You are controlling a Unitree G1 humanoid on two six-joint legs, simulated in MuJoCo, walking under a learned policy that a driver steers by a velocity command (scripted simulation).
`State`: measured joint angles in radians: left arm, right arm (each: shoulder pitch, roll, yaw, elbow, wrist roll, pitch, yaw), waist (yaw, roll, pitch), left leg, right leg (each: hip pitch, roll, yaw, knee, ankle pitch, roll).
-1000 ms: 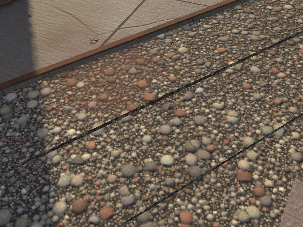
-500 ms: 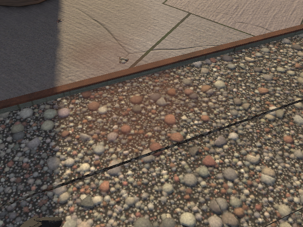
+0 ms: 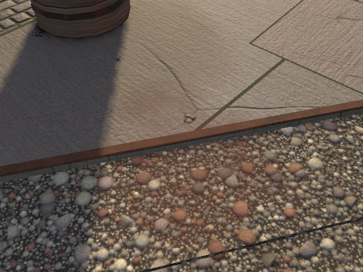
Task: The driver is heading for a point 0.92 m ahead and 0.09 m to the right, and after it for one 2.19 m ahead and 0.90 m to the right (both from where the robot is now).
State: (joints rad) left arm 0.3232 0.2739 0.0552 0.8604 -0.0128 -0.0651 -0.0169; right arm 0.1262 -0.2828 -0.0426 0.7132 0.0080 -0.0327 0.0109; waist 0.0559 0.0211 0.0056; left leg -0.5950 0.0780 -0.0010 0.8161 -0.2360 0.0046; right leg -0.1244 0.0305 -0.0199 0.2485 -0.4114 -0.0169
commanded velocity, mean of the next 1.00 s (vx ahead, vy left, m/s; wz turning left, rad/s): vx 0.50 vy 0.00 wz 0.01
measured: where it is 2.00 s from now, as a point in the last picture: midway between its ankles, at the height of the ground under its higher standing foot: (221, 139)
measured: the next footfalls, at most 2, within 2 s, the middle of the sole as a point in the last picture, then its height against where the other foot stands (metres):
left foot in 0.12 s outside the picture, level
right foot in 0.58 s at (230, 271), level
